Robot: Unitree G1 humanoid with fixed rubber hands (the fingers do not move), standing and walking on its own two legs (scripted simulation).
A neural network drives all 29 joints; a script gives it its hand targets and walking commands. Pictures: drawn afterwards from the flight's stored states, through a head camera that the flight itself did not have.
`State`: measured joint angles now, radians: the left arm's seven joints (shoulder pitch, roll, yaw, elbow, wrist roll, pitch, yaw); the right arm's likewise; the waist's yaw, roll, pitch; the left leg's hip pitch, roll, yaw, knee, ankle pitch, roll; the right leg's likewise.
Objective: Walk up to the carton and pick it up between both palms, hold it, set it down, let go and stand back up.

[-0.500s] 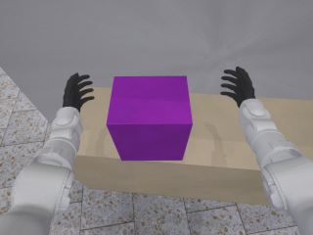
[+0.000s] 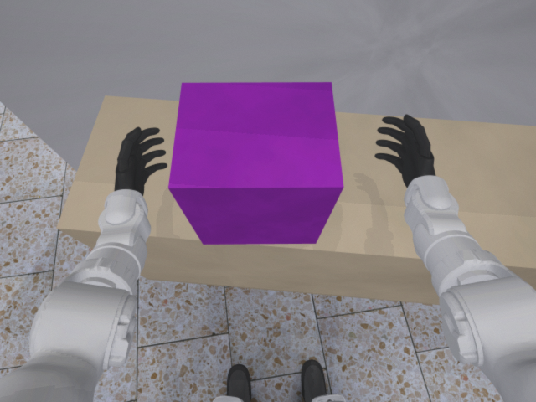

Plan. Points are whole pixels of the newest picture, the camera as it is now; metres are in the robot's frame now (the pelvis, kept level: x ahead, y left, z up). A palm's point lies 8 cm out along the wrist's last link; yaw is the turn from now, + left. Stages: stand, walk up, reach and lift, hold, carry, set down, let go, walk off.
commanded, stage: reach and lift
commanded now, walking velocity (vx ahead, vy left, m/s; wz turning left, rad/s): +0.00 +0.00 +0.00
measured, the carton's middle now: (258, 174) +0.48 +0.03 -0.07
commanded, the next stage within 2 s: none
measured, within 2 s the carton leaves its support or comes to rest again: neither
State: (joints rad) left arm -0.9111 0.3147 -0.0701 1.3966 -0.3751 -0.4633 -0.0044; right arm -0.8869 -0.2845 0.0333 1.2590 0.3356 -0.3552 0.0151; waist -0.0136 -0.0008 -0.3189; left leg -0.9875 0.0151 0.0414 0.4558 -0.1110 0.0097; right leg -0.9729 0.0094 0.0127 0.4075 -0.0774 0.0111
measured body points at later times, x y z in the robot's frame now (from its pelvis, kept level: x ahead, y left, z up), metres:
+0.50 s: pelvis +0.00 +0.00 -0.01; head +0.21 +0.01 +0.39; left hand +0.47 +0.20 -0.05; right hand +0.46 -0.18 -0.05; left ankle +0.02 +0.11 -0.72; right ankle +0.03 -0.12 -0.72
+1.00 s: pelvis +0.02 +0.00 +0.01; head +0.22 +0.01 +0.41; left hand +0.47 +0.18 -0.04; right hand +0.46 -0.14 -0.04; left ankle +0.02 +0.11 -0.72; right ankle +0.03 -0.12 -0.72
